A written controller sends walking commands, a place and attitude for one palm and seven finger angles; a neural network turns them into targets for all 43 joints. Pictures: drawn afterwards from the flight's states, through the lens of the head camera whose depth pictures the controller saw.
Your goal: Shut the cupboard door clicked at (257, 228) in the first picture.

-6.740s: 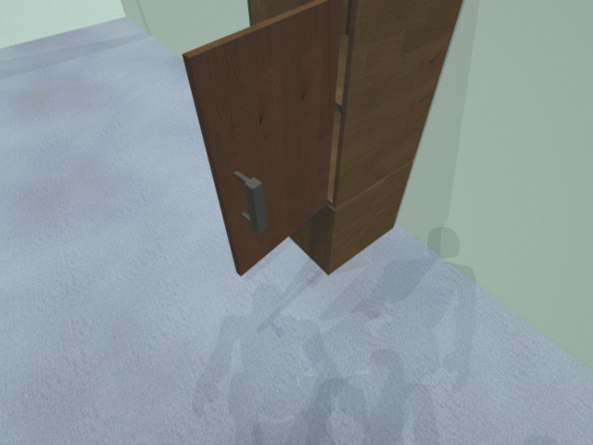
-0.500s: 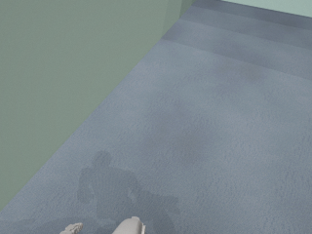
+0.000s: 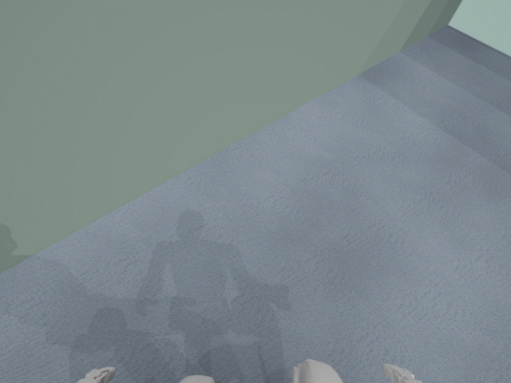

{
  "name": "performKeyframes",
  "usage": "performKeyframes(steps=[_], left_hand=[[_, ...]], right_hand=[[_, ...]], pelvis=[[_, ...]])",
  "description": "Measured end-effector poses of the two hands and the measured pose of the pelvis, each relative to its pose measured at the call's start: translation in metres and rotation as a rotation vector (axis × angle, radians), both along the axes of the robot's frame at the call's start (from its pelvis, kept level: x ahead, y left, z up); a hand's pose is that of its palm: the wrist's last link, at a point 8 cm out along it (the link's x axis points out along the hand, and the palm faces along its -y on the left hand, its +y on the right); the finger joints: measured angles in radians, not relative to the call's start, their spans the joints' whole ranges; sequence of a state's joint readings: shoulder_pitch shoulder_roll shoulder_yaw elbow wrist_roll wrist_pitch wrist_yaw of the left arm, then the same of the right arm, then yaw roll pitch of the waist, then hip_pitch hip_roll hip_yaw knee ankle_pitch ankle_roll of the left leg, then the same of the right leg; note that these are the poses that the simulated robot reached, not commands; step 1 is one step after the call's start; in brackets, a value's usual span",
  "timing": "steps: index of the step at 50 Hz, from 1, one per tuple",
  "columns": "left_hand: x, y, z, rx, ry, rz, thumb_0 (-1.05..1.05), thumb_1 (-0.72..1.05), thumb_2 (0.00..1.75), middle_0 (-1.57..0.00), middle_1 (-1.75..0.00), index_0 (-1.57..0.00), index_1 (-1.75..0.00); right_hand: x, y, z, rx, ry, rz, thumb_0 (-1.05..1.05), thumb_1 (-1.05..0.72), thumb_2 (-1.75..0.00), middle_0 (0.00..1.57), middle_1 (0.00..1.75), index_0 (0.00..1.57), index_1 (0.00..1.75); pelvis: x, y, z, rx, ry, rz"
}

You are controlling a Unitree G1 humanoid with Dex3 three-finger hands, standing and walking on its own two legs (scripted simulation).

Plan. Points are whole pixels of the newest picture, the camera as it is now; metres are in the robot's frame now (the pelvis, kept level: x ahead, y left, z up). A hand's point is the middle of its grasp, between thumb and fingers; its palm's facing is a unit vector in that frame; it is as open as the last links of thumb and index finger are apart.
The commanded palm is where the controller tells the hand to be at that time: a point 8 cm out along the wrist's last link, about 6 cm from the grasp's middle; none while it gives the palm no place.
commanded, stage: walk to a spot facing it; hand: left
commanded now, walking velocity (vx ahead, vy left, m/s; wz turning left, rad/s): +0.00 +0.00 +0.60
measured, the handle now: out of the picture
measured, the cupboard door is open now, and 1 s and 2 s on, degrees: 98 98 98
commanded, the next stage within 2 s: none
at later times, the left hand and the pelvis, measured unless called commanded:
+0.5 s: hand out of the picture +0.04 +0.14 -0.16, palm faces +0.29 -0.93 -0.24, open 7.4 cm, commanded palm none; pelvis +0.03 -0.06 +0.00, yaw +18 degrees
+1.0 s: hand out of the picture +0.04 +0.20 -0.16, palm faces +0.55 -0.79 -0.26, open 7.4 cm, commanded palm none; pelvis +0.06 -0.05 +0.00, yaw +35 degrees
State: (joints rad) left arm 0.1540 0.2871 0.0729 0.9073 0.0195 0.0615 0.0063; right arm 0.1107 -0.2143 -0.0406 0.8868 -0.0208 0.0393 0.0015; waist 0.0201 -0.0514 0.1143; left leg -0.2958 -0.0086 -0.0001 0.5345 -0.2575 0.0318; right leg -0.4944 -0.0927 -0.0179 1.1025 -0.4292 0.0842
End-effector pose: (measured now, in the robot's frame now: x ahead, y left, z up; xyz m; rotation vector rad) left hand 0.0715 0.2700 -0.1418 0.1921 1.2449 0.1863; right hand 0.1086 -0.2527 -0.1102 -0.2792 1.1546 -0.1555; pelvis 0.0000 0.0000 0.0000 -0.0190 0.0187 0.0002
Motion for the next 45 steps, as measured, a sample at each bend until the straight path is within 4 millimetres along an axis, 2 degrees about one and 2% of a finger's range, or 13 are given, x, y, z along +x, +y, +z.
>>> performKeyframes(steps=[6,11,14,19,23,26,31,34,39,45], left_hand=[[0.021,-0.012,0.016,0.019,-0.082,0.020,0.01,0.91,0.90,-0.20,-0.30,-0.20,-0.30],[0.029,-0.036,0.021,0.047,-0.133,0.041,0.01,0.91,0.90,-0.20,-0.30,-0.20,-0.30],[0.019,-0.051,0.024,0.064,-0.135,0.063,0.01,0.91,0.90,-0.20,-0.30,-0.20,-0.30],[-0.011,-0.072,0.028,0.040,-0.078,0.144,0.01,0.91,0.90,-0.20,-0.30,-0.20,-0.30],[-0.038,-0.082,0.023,0.009,-0.039,0.222,0.01,0.90,0.89,-0.20,-0.30,-0.20,-0.30],[-0.062,-0.082,0.014,-0.011,-0.010,0.288,0.01,0.90,0.89,-0.20,-0.30,-0.20,-0.30],[-0.108,-0.069,-0.013,-0.041,0.051,0.399,0.01,0.90,0.89,-0.21,-0.30,-0.20,-0.30],[-0.124,-0.057,-0.020,-0.039,0.095,0.447,0.01,0.91,0.89,-0.20,-0.30,-0.20,-0.30],[-0.116,-0.039,-0.007,-0.017,0.040,0.497,0.01,0.91,0.90,-0.20,-0.30,-0.20,-0.30],[-0.091,-0.031,0.011,0.018,-0.054,0.524,0.01,0.91,0.90,-0.20,-0.30,-0.20,-0.30]], right_hand=[[-0.012,-0.010,-0.008,0.027,0.071,0.015,0.01,-0.90,-0.90,0.21,0.30,0.21,0.30],[-0.014,-0.035,-0.027,0.052,0.119,0.021,0.01,-0.90,-0.90,0.21,0.30,0.21,0.30],[-0.006,-0.050,-0.037,0.058,0.139,0.034,0.01,-0.90,-0.90,0.21,0.30,0.21,0.30],[0.019,-0.057,-0.029,0.056,0.158,0.096,0.01,-0.91,-0.90,0.20,0.30,0.20,0.30],[0.048,-0.047,-0.022,0.049,0.147,0.176,0.01,-0.91,-0.90,0.20,0.30,0.20,0.30],[0.077,-0.030,-0.019,0.040,0.119,0.254,0.01,-0.91,-0.90,0.20,0.30,0.20,0.30],[0.128,0.013,-0.016,0.017,0.011,0.384,0.01,-0.91,-0.90,0.20,0.30,0.20,0.30],[0.143,0.034,-0.010,0.009,-0.042,0.439,0.01,-0.91,-0.90,0.20,0.30,0.20,0.30],[0.143,0.046,0.001,-0.014,-0.020,0.492,0.01,-0.90,-0.90,0.20,0.30,0.20,0.30],[0.139,0.044,-0.002,-0.006,0.050,0.521,0.01,-0.90,-0.90,0.21,0.30,0.21,0.30]], pelvis=[[0.004,-0.015,0.003,-0.004,0.010,0.062],[0.010,-0.041,-0.005,0.019,0.022,0.123],[0.012,-0.051,-0.007,0.026,0.015,0.164],[0.020,-0.059,0.003,0.051,0.011,0.237],[0.025,-0.060,0.006,0.063,0.013,0.293],[0.028,-0.056,0.003,0.059,0.010,0.334],[0.029,-0.040,-0.013,0.032,0.005,0.398],[0.028,-0.035,-0.015,0.030,0.003,0.428],[0.030,-0.032,-0.003,0.002,0.006,0.489],[0.040,-0.038,0.005,-0.010,0.012,0.550]])
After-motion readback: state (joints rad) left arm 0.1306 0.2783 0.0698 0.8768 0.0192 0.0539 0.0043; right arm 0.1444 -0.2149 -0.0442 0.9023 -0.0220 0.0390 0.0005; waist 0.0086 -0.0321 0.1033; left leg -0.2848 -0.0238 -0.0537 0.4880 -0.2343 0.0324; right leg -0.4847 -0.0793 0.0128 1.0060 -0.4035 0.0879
